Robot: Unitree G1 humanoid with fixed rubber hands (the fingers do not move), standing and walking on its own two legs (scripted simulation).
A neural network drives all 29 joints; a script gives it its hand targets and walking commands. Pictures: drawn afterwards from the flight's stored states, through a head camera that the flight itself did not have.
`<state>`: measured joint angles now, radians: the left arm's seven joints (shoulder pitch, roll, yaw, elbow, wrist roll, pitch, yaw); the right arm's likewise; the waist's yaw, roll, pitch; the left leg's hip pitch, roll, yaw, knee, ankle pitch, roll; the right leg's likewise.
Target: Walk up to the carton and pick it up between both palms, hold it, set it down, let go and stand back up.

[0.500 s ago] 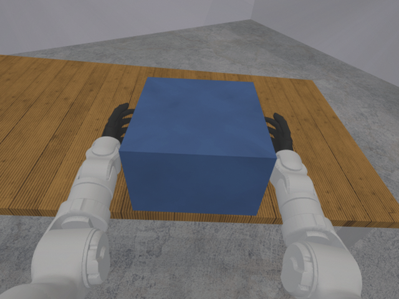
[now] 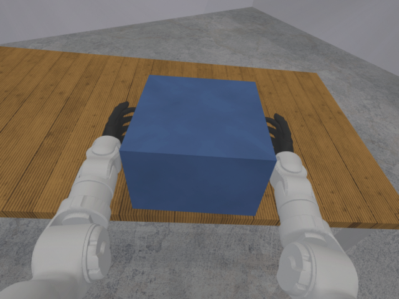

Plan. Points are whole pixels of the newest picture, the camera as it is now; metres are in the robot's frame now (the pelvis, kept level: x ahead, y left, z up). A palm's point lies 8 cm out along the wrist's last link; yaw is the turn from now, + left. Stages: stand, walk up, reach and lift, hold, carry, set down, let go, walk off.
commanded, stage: set down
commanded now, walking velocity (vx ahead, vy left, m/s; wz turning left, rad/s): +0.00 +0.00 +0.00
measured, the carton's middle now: (198, 140) +0.45 -0.03 +0.08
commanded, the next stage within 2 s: none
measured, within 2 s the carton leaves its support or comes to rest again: rests again in 1.18 s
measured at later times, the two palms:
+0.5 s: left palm (117, 141) +0.44 +0.14 +0.09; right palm (281, 159) +0.38 -0.21 +0.10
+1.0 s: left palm (118, 145) +0.44 +0.14 +0.08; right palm (279, 165) +0.37 -0.21 +0.08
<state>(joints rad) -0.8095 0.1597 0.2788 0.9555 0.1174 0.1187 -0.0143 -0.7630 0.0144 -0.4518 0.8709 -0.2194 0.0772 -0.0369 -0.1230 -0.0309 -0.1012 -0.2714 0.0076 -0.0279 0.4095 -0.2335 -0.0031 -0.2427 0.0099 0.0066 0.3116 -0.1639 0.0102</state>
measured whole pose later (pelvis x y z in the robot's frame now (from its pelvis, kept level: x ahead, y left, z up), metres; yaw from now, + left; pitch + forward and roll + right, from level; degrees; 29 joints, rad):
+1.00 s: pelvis +0.00 +0.00 +0.00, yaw +0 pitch +6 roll -1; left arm -0.81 0.13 0.33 1.02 0.20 0.01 -0.03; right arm -0.70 0.05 -0.54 0.87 -0.33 -0.06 0.00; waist -0.12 -0.03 -0.06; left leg -0.27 0.01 -0.03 0.41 -0.24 0.00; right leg -0.24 0.01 0.01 0.31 -0.17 0.01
